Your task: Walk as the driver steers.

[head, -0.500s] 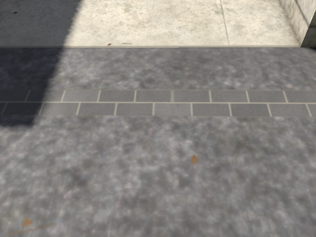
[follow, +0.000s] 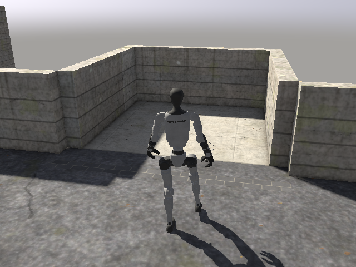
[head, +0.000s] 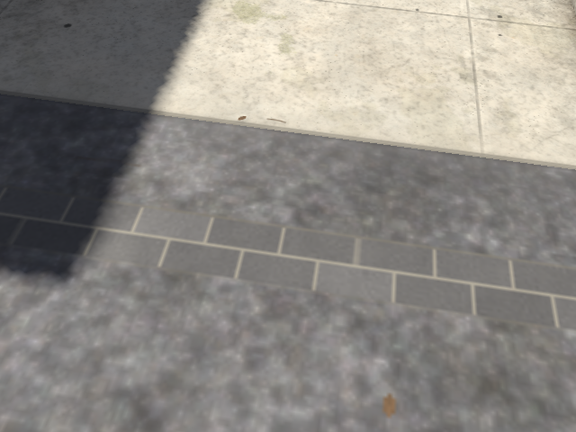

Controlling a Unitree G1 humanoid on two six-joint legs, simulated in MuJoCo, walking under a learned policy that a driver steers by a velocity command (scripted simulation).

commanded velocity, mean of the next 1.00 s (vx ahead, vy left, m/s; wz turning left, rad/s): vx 0.50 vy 0.00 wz -0.05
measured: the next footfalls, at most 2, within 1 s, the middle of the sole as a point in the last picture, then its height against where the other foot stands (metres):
right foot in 0.18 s outside the picture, level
left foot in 0.70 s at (233, 392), level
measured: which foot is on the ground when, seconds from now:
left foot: down 0.00-0.20, up 0.22-0.68, down 0.70-1.00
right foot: up 0.00-0.16, down 0.18-0.72, up 0.74-1.00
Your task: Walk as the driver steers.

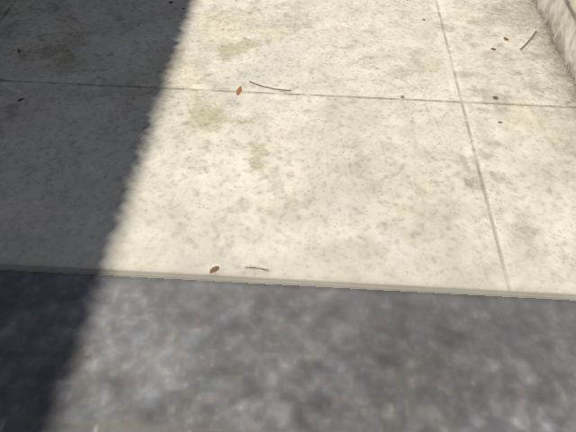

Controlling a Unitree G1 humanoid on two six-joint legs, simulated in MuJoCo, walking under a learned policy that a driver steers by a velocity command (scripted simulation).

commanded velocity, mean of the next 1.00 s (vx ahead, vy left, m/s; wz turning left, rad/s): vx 0.50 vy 0.00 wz -0.38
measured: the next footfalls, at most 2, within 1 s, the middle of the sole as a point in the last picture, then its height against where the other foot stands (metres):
right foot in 0.24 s outside the picture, level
left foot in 0.72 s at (291, 385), level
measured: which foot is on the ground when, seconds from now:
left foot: down 0.00-0.24, up 0.26-0.70, down 0.72-1.00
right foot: up 0.00-0.22, down 0.24-0.72, up 0.74-1.00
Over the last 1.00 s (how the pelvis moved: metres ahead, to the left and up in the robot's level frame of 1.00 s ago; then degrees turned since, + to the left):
0.56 0.01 0.00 -6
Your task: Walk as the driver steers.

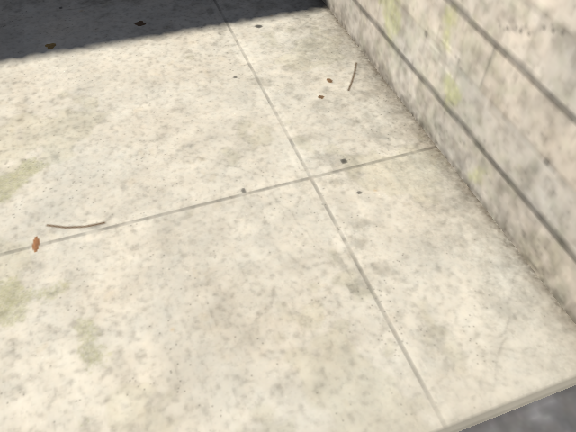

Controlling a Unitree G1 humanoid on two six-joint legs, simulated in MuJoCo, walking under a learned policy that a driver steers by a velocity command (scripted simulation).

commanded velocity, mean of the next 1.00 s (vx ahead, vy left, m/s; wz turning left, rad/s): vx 0.50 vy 0.00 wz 0.32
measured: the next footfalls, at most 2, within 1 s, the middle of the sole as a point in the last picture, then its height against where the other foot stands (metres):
right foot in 0.24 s outside the picture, level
left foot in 0.80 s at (224, 400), level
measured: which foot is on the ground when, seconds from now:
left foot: down 0.00-0.26, up 0.28-0.78, down 0.80-1.00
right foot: up 0.00-0.22, down 0.24-0.80, up 0.82-1.00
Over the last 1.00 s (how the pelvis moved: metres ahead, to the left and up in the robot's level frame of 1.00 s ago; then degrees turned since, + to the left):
0.56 -0.09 0.00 -23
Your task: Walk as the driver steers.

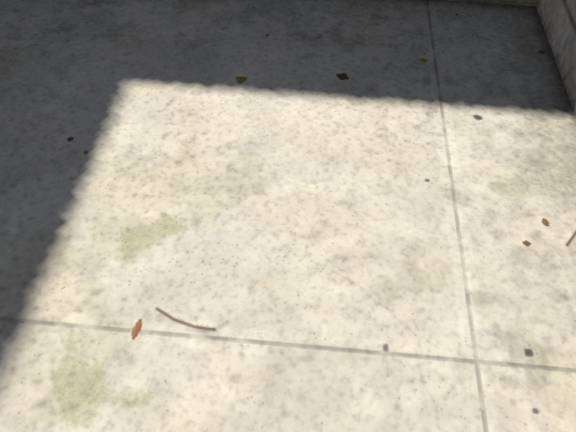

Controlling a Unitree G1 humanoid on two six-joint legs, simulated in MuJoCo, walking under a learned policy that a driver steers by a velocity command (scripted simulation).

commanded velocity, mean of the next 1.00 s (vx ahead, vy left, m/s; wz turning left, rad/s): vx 0.50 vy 0.00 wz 0.13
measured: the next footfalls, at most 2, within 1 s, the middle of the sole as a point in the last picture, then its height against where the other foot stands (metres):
right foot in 0.28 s outside the picture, level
left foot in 0.80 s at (227, 369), level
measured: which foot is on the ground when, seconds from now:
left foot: down 0.00-0.30, up 0.32-0.78, down 0.80-1.00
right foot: up 0.00-0.26, down 0.28-0.80, up 0.82-1.00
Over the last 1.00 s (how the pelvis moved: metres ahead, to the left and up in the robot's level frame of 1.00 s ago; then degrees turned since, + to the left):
0.53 0.04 -0.01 23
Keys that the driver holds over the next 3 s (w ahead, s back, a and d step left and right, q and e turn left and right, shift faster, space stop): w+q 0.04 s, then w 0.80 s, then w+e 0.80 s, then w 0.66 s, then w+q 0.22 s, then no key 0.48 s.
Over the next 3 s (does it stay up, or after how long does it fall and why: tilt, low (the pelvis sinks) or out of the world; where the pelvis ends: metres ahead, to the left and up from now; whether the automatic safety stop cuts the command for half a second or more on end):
stays up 1.53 -0.20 -0.01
